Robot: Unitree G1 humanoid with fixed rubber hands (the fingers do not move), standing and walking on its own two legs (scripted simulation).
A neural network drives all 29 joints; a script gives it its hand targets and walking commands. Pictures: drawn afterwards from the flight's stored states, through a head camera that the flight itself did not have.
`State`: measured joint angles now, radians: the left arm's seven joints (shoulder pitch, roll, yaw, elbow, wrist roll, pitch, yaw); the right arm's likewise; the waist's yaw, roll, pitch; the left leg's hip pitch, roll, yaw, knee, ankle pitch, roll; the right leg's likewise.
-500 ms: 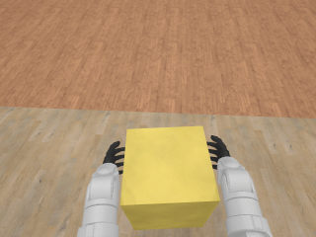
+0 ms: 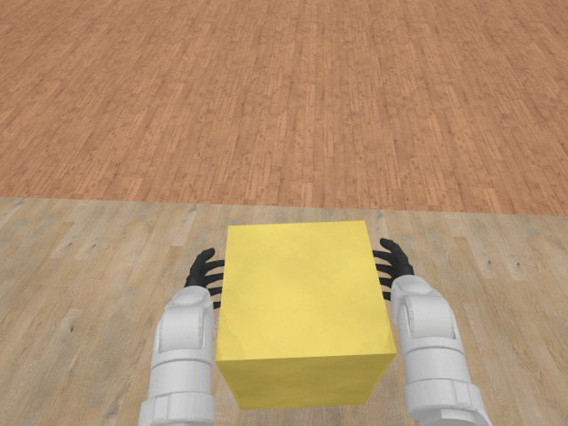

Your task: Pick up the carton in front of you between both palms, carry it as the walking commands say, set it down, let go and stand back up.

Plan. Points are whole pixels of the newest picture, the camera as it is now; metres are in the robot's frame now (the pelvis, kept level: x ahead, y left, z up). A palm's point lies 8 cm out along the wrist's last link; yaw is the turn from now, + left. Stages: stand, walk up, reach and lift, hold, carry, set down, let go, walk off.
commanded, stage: hold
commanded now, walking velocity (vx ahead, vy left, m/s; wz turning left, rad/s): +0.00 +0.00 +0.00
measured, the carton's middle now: (299, 319) +0.29 +0.00 -0.03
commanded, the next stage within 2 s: carry in 0.16 s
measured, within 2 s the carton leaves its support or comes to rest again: neither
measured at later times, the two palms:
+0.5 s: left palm (218, 245) +0.36 +0.12 +0.08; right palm (409, 234) +0.37 -0.18 +0.08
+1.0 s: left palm (253, 153) +0.61 +0.08 +0.08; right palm (396, 147) +0.62 -0.22 +0.08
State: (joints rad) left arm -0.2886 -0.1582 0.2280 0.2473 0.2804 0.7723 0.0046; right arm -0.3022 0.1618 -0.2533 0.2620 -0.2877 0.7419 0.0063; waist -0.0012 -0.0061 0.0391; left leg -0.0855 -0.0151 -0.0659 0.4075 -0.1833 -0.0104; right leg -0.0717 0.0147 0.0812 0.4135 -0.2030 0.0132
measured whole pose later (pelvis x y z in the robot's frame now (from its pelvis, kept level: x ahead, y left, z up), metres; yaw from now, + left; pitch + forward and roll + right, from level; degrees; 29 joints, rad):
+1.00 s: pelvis +0.34 -0.07 +0.00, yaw +0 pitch +5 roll +1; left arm -0.19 -0.14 0.11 -0.32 0.11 1.26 0.10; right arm -0.21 0.14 -0.15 -0.33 -0.10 1.26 -0.10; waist 0.01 0.01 -0.11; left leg -0.51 0.10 0.09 1.10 -0.35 0.00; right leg -0.31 -0.03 -0.24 0.45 -0.25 -0.07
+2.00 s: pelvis +1.01 -0.10 +0.00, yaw -1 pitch +5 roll +1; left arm -0.38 -0.14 0.17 -0.42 0.08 1.31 0.13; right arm -0.41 0.11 -0.18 -0.41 -0.09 1.31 -0.10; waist 0.04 0.02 -0.01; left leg -0.61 0.10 0.06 1.05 -0.28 0.03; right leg -0.26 -0.03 -0.23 0.39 -0.22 -0.08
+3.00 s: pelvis +1.70 -0.09 +0.02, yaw -2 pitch +5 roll +2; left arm -0.87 0.01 0.30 -0.05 0.01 1.32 0.18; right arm -0.87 0.03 -0.30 -0.08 -0.13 1.31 -0.10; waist 0.09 -0.04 0.07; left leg -0.64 -0.02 0.12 0.71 -0.32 0.07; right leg -0.16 -0.05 -0.06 0.56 -0.60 -0.03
